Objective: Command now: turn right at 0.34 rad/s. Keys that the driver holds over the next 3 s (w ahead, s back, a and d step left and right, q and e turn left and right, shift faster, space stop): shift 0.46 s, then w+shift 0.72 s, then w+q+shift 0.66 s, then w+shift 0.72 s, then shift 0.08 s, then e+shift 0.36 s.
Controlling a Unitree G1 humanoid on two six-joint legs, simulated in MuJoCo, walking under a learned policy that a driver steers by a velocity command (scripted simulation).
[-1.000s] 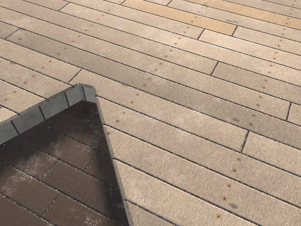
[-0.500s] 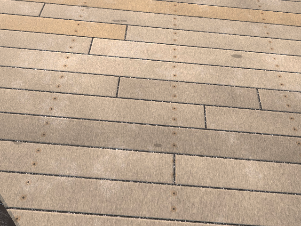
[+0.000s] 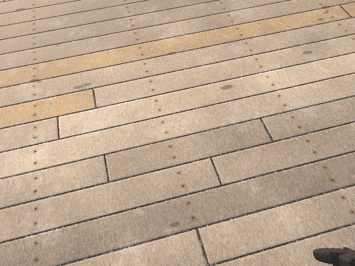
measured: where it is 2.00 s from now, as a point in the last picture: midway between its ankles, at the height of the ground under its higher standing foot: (188, 103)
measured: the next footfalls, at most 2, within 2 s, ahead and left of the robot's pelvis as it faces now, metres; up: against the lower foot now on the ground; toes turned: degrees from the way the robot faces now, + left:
left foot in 0.06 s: +0.11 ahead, +0.12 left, +0.00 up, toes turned -7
right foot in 0.40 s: +0.06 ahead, -0.08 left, +0.00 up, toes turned +1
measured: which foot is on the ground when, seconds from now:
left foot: up 0.00-0.04, down 0.06-1.00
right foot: down 0.00-0.06, up 0.08-0.38, down 0.40-0.70, up 0.72-1.00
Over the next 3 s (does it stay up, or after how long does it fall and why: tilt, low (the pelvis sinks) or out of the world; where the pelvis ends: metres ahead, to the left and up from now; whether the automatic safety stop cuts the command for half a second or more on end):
stays up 1.95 0.54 -0.03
